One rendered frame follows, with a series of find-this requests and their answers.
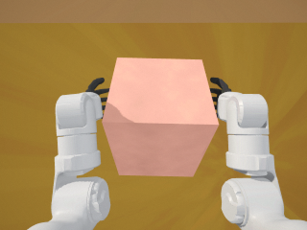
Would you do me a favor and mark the right robot hand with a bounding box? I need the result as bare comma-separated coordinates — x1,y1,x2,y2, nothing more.
209,77,231,118

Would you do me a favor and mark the left robot upper arm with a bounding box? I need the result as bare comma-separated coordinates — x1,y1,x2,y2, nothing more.
28,176,110,230

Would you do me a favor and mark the left robot hand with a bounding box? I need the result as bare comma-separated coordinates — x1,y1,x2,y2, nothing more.
85,78,110,119

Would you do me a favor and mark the robot right forearm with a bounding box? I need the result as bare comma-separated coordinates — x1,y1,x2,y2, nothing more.
217,91,284,210

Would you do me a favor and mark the carton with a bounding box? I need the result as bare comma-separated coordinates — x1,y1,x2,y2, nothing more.
102,57,219,177

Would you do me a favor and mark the robot left forearm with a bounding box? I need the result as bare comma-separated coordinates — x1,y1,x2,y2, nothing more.
51,92,103,215

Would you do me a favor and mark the right robot upper arm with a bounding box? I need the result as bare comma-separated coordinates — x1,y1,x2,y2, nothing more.
221,177,307,230

